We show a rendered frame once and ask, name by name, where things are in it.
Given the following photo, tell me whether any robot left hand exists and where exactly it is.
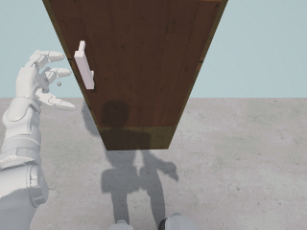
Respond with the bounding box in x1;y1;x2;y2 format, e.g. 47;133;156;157
15;50;77;112

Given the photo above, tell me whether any left robot upper arm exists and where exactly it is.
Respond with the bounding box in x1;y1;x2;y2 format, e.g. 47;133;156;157
0;164;49;230

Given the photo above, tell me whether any cupboard door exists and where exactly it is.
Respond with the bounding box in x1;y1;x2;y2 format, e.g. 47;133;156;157
49;0;222;127

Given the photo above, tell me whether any right robot thigh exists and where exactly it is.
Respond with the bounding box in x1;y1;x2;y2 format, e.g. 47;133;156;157
165;216;200;230

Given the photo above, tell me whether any robot left forearm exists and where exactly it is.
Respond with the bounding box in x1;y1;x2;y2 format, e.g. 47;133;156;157
0;97;41;172

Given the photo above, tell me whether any left robot shin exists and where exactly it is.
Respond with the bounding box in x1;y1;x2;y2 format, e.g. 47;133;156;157
117;219;127;224

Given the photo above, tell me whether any handle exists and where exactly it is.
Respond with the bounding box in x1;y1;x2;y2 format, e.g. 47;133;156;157
74;40;95;89

